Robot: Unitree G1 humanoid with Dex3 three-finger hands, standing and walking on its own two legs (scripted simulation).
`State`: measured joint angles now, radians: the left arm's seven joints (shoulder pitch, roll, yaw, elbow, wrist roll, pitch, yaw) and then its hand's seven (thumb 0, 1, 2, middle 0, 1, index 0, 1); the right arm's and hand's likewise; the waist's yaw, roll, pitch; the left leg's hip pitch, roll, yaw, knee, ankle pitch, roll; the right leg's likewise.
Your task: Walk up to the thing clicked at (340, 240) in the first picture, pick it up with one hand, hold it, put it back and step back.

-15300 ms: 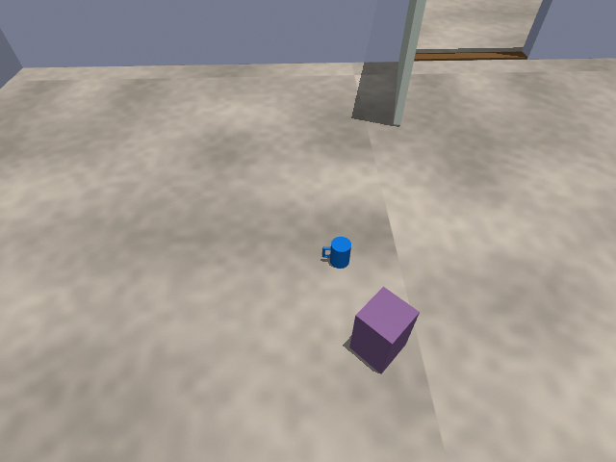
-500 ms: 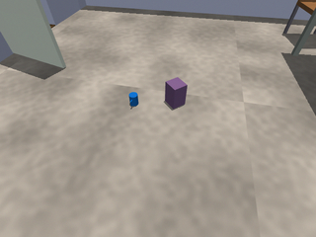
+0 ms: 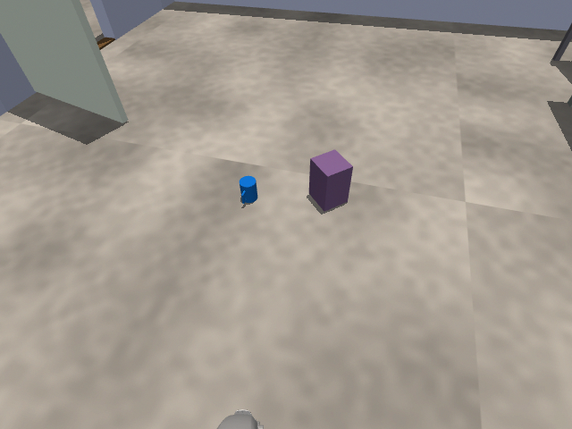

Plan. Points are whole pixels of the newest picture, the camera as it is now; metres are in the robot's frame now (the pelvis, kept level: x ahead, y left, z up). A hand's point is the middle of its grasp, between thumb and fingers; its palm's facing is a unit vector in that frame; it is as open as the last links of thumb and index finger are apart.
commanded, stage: walk up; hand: left
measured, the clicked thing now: (247, 191) +1.29 +0.26 -0.72
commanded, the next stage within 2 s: none
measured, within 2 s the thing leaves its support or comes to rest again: neither
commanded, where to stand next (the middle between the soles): +0.91 +0.02 m, yaw -2 degrees
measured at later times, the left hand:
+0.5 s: hand (153, 313) +0.35 +0.28 -0.13, palm faces -0.08 -0.90 -0.43, open 7.4 cm
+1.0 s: hand (163, 256) +0.51 +0.32 -0.17, palm faces -0.05 -0.93 -0.36, open 7.4 cm
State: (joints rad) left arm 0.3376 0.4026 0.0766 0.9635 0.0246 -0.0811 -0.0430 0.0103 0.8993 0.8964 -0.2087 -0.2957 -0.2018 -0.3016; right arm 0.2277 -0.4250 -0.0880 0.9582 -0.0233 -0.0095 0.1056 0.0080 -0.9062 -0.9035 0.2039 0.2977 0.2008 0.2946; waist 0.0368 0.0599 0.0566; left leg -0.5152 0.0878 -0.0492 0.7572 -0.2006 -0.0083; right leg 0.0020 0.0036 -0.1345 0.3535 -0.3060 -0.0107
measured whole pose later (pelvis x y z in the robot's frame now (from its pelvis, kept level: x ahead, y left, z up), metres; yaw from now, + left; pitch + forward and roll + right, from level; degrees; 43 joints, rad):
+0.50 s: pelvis +0.25 +0.00 -0.02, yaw -2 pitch -3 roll +1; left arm 0.25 0.44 0.07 0.90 0.02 -0.09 -0.08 0.01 0.90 0.90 -0.21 -0.30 -0.20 -0.30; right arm 0.34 -0.44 -0.07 0.88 -0.01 -0.05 0.06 0.01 -0.90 -0.90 0.21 0.30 0.21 0.30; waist -0.03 0.03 0.05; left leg -0.14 0.10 0.10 0.68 -0.47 0.01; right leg -0.41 -0.06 -0.06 0.62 -0.16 -0.02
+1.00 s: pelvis +0.47 +0.04 -0.01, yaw -1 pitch -3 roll -1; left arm 0.34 0.44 0.04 0.92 0.00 -0.05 -0.03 0.01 0.90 0.90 -0.21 -0.30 -0.20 -0.30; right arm 0.25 -0.40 -0.07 0.85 0.00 -0.08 0.06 0.01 -0.90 -0.90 0.21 0.30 0.20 0.30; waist 0.01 -0.04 0.07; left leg -0.34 0.05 0.10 0.63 -0.25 0.03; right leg -0.36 -0.04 0.02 1.11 -0.42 -0.04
